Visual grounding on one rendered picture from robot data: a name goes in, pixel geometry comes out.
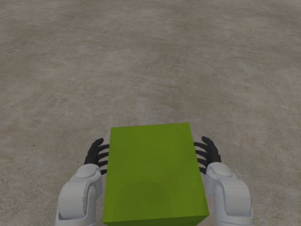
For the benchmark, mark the carton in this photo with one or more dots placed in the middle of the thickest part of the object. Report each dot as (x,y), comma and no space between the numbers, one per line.
(153,177)

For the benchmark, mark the left robot forearm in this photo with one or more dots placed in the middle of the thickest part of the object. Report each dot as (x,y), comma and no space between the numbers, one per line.
(77,200)

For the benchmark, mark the left robot hand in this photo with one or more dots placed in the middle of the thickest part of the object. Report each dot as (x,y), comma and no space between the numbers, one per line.
(93,155)

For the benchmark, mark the right robot hand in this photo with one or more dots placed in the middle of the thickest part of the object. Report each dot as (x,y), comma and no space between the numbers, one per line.
(211,155)

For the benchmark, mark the right robot forearm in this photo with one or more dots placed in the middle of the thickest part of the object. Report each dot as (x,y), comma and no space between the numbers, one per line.
(232,197)

